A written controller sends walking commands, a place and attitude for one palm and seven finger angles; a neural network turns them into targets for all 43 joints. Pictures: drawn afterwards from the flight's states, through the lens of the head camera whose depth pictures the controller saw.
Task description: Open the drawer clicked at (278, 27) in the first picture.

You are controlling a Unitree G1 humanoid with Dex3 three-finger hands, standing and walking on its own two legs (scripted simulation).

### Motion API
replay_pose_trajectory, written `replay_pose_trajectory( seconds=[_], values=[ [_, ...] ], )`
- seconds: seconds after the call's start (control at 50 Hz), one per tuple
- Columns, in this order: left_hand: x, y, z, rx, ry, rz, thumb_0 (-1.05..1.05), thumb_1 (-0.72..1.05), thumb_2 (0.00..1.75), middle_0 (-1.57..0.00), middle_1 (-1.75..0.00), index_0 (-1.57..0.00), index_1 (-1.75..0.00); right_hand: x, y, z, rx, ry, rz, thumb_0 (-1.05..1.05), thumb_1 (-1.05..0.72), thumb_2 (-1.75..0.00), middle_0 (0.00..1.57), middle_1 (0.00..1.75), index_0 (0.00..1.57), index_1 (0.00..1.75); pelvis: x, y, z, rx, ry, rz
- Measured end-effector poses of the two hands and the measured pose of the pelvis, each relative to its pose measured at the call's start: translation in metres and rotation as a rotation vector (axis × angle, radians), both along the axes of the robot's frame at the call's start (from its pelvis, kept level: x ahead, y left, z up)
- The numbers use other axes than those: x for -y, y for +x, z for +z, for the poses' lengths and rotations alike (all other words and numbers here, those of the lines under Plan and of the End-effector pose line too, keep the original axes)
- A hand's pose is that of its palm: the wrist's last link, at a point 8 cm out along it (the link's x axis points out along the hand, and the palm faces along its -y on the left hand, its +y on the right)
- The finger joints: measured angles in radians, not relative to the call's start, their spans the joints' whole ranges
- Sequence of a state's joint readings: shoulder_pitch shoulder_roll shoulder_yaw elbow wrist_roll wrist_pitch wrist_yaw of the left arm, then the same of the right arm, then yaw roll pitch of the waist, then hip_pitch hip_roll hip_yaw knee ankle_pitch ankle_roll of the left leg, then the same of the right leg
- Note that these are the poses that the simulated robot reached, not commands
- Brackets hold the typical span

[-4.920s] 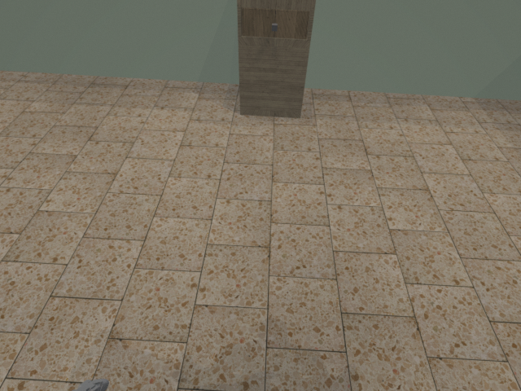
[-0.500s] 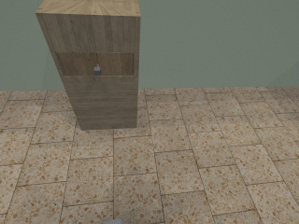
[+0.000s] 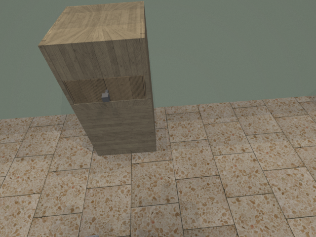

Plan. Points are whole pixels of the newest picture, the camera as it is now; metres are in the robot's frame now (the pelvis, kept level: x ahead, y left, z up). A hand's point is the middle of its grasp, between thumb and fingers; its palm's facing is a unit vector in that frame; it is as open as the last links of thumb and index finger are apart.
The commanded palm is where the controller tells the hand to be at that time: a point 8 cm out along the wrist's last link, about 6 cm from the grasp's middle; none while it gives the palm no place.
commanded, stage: take the last steps up to it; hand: left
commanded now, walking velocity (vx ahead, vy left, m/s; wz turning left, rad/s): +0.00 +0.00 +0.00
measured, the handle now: (106, 95) +0.77 +0.29 -0.15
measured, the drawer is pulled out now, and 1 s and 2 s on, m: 0.00 0.00 0.00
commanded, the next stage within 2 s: come to a stop and stand still in 1.00 s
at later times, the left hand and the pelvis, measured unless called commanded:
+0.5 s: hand out of the picture +0.05 +0.22 -0.17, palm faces +0.10 -0.98 -0.17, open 7.4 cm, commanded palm none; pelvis +0.06 +0.03 +0.01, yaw +3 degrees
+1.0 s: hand (110, 220) +0.21 +0.17 -0.17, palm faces +0.13 -0.98 -0.16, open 7.3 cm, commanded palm none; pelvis +0.22 +0.00 +0.01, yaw +4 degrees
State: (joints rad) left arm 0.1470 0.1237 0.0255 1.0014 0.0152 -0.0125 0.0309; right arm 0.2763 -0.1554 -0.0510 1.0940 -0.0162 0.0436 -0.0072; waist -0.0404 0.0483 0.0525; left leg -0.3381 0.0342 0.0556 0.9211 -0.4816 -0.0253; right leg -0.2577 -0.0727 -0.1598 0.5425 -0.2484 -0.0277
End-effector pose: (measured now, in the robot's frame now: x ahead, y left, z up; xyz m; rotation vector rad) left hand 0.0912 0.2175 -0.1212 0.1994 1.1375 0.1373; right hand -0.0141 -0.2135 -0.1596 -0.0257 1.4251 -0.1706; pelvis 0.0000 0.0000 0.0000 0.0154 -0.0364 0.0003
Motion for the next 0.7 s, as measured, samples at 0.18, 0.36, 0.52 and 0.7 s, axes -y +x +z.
replay_pose_trajectory(
  seconds=[0.18, 0.36, 0.52, 0.7],
  values=[
    [-0.024, -0.046, -0.006, -0.069, -0.009, 0.119, -0.01, 0.93, 0.90, -0.20, -0.30, -0.20, -0.30, 0.009, 0.056, 0.019, 0.077, -0.057, 0.123, 0.00, -0.91, -0.90, 0.20, 0.30, 0.20, 0.30, -0.007, 0.006, 0.006, -0.016, -0.008, 0.055],
    [-0.051, -0.101, -0.028, -0.296, -0.073, 0.176, 0.01, 0.92, 0.90, -0.20, -0.30, -0.20, -0.30, -0.017, 0.081, 0.032, 0.142, -0.115, 0.150, 0.00, -0.91, -0.90, 0.20, 0.30, 0.20, 0.30, -0.034, 0.032, 0.003, -0.016, -0.026, 0.057],
    [-0.047, -0.040, -0.016, -0.252, -0.070, 0.145, 0.01, 0.91, 0.90, -0.19, -0.30, -0.20, -0.30, -0.032, 0.053, 0.028, -0.029, -0.054, 0.104, 0.00, -0.91, -0.90, 0.20, 0.30, 0.20, 0.30, -0.032, 0.069, 0.009, -0.021, -0.014, 0.058],
    [-0.018, 0.087, -0.021, -0.089, -0.011, 0.072, 0.01, 0.92, 0.90, -0.19, -0.30, -0.20, -0.30, -0.007, 0.067, -0.003, -0.172, 0.014, 0.037, 0.00, -0.91, -0.90, 0.20, 0.30, 0.20, 0.30, 0.003, 0.132, -0.014, -0.014, -0.004, 0.051]
  ],
)
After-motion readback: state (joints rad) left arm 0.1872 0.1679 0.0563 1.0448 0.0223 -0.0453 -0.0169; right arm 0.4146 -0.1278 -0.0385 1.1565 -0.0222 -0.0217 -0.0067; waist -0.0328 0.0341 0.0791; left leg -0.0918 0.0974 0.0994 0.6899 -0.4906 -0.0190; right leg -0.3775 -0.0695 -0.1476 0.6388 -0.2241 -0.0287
